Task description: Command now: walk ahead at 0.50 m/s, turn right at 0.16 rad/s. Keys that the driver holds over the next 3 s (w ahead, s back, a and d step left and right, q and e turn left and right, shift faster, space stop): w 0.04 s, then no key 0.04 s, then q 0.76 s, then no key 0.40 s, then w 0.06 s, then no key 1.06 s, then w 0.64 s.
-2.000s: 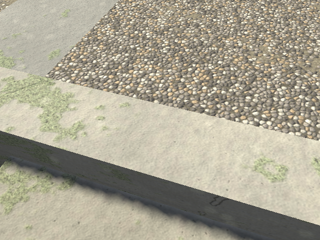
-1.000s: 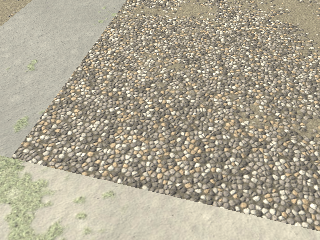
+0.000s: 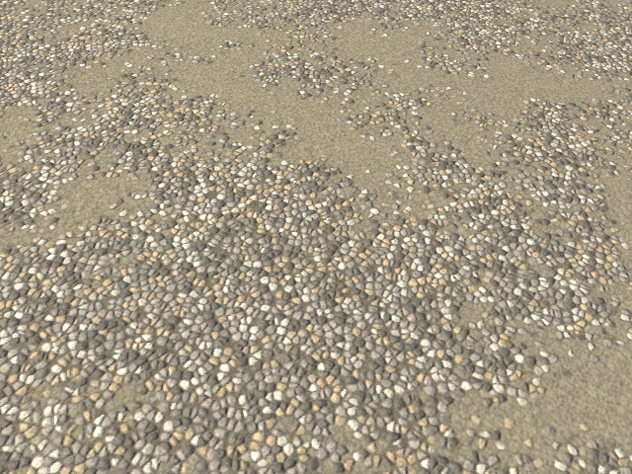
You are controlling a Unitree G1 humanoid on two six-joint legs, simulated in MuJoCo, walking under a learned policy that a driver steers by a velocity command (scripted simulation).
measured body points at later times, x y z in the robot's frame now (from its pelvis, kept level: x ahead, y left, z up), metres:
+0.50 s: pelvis +0.22 +0.04 +0.00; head +0.27 +0.06 +0.45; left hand +0.31 +0.32 -0.13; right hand +0.42 -0.19 -0.10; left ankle +0.34 +0.12 -0.72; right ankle +0.12 -0.11 -0.60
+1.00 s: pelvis +0.26 +0.00 +0.02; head +0.29 -0.02 +0.47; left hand +0.26 +0.30 -0.07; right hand +0.52 -0.20 -0.08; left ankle +0.24 +0.13 -0.63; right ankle +0.33 -0.11 -0.72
